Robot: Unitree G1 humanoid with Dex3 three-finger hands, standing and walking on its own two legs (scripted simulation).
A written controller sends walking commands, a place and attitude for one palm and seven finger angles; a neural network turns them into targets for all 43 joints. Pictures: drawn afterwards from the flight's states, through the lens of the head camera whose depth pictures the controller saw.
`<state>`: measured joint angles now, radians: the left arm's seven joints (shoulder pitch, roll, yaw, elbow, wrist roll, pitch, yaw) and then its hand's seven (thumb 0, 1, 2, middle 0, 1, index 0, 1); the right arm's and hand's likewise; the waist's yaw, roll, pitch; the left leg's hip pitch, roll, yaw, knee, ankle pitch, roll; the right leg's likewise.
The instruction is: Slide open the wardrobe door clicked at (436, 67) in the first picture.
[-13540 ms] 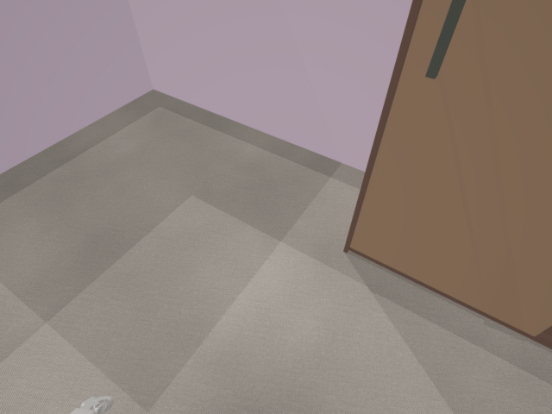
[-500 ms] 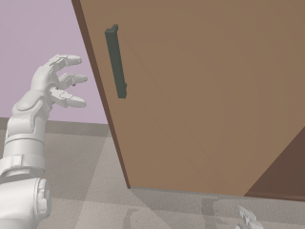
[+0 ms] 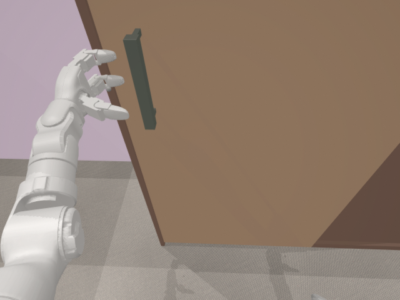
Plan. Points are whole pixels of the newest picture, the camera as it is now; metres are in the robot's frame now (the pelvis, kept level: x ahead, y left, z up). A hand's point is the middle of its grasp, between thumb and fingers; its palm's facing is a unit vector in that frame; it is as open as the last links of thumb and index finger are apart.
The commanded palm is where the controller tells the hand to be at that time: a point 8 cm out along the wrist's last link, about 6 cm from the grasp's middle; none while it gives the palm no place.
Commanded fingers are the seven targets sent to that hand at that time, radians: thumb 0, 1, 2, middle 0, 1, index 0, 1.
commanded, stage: move the hooked fingers beside the handle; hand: left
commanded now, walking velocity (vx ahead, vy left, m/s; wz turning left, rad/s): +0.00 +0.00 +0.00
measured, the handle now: (144, 83) +0.50 +0.12 +0.20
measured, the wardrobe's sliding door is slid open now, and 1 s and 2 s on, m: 0.00 0.00 0.00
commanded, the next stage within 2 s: feel for the door with the fingertips in 1.24 s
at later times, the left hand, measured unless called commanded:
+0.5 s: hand (102, 105) +0.43 +0.19 +0.20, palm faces +0.02 -1.00 +0.00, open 14.0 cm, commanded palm +0.41 +0.24 +0.21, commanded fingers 0.00 -0.50 0.30 -0.30 -1.20 -0.30 -1.20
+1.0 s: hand (106, 97) +0.44 +0.18 +0.21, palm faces +0.00 -1.00 +0.00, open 14.0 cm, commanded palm +0.41 +0.24 +0.21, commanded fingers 0.00 -0.50 0.30 -0.30 -1.20 -0.30 -1.20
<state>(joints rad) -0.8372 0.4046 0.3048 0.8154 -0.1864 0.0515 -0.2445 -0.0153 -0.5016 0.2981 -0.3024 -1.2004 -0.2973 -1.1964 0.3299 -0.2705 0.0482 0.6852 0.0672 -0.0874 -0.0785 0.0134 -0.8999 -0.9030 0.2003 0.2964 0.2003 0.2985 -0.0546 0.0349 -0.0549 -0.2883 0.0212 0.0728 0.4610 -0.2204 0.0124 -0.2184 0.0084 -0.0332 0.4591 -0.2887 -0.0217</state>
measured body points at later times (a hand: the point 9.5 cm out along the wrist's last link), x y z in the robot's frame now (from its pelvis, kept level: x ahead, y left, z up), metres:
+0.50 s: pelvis +0.00 +0.00 +0.00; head +0.00 -0.02 +0.45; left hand +0.42 +0.25 +0.20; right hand +0.13 -0.26 -0.10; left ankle +0.01 +0.11 -0.74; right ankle -0.03 -0.10 -0.74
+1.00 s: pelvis +0.00 -0.01 +0.00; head +0.01 -0.02 +0.45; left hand +0.43 +0.24 +0.21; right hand +0.09 -0.27 -0.11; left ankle +0.01 +0.11 -0.74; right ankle -0.03 -0.10 -0.74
